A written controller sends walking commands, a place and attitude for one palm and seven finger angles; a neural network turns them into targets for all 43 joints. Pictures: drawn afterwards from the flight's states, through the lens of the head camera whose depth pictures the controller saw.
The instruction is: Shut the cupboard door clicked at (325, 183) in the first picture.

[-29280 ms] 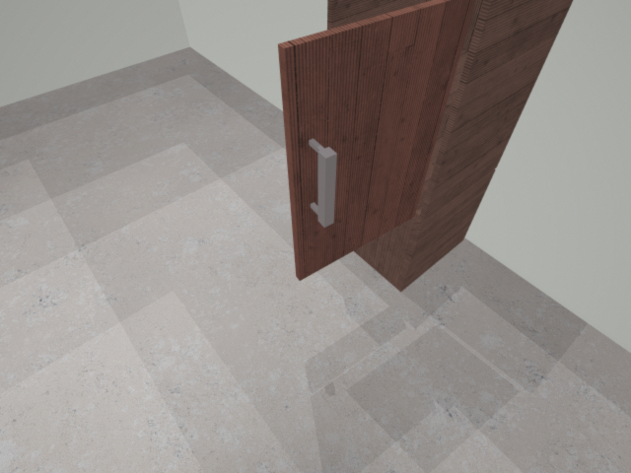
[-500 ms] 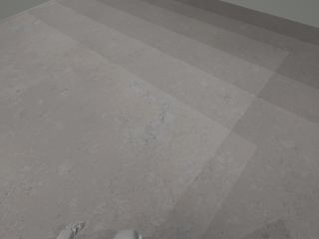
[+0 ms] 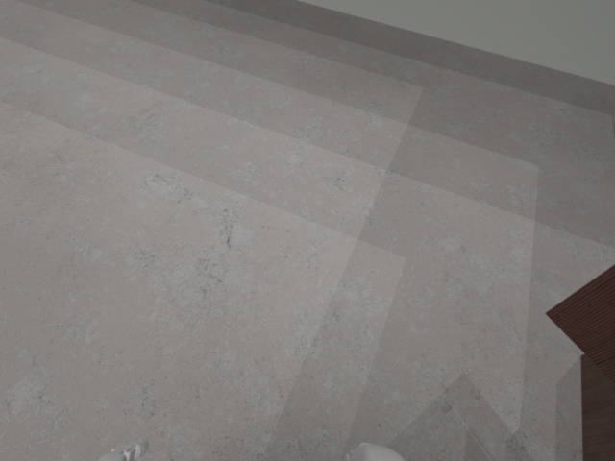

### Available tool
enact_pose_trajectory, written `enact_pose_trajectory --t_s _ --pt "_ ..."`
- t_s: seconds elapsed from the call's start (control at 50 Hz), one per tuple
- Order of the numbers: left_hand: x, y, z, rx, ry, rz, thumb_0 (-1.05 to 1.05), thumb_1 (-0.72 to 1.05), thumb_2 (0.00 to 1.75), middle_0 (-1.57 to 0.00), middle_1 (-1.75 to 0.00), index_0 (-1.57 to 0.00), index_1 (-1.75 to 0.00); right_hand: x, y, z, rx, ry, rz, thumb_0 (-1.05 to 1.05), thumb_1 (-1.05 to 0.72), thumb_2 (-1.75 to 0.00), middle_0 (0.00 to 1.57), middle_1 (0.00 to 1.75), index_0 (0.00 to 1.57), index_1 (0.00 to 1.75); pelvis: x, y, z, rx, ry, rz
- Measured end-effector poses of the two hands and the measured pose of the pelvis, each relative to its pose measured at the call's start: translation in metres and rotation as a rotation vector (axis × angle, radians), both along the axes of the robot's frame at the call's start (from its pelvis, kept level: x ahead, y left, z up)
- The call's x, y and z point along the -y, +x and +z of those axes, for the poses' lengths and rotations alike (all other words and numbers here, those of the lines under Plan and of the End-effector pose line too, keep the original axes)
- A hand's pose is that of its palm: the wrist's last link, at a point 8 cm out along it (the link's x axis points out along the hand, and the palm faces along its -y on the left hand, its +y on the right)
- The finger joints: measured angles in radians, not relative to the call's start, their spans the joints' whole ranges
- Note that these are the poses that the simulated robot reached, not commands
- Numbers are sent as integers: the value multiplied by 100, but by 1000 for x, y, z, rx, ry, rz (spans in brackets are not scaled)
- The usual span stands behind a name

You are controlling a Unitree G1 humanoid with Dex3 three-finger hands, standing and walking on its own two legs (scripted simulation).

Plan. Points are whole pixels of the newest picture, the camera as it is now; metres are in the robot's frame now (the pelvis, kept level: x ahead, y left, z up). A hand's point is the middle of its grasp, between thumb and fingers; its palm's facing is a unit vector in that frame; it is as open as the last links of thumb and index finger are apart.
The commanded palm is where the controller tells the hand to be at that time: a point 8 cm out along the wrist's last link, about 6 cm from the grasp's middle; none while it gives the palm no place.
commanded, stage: turn to face it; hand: left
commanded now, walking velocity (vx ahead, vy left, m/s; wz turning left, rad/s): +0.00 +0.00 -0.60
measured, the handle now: out of the picture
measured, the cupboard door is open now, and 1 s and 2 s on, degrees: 54 54 54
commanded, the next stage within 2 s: take the last steps up to it in 1.54 s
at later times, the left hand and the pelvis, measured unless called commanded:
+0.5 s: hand (198, 450) +0.15 +0.16 -0.18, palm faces -0.25 -0.95 -0.20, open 7.4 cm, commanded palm none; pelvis +0.02 -0.01 -0.01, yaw -16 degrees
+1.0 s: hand (261, 391) +0.23 +0.08 -0.16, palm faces -0.56 -0.78 -0.28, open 7.4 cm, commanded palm none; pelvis +0.01 -0.02 -0.02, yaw -35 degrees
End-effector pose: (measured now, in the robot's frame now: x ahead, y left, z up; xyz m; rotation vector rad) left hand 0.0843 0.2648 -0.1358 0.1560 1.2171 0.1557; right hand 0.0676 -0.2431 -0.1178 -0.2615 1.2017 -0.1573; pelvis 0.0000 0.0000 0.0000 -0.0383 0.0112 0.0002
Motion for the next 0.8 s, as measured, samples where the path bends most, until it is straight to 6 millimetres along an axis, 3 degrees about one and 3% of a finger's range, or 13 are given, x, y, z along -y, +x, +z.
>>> enact_pose_trajectory --t_s 0.1,0.16,0.22,0.32,0.42,0.56,0.68,0.8 --pt "19 35 8 36 27 -101 1 91 90 -20 -30 -20 -29 21 -30 -13 -32 21 -104 0 -91 -90 21 30 21 30 11 2 -4 6 5 -67" --pt "35 55 6 82 57 -159 1 91 90 -20 -30 -20 -29 41 -47 -30 -49 34 -165 0 -91 -90 21 30 21 30 24 4 -17 8 27 -102" --pt "49 61 11 90 68 -192 1 91 90 -20 -30 -20 -29 55 -56 -35 -81 23 -212 0 -91 -90 21 30 20 29 27 4 -15 10 24 -128" --pt "61 60 12 44 58 -230 1 91 90 -20 -30 -20 -29 62 -51 -20 -43 12 -252 0 -91 -90 20 30 20 29 29 6 -6 1 39 -180" --pt "62 62 4 10 28 -265 1 90 90 -20 -30 -20 -29 55 -39 -9 10 -2 -277 0 -91 -90 20 30 20 29 22 12 -4 -5 39 -234" --pt "43 82 -21 -31 -9 -308 1 90 90 -20 -30 -20 -29 29 -32 0 70 -45 -311 0 -91 -90 20 30 20 29 -1 24 -13 -8 22 -322" --pt "43 111 -9 -30 -16 -390 1 91 90 -20 -30 -20 -29 8 -61 10 34 -38 -381 0 -91 -90 21 30 21 29 -8 27 0 2 -7 -404" --pt "67 141 2 -2 -3 -494 1 91 90 -20 -30 -20 -29 1 -104 3 -11 -7 -504 0 -91 -90 21 30 21 30 -5 25 2 3 -12 -486"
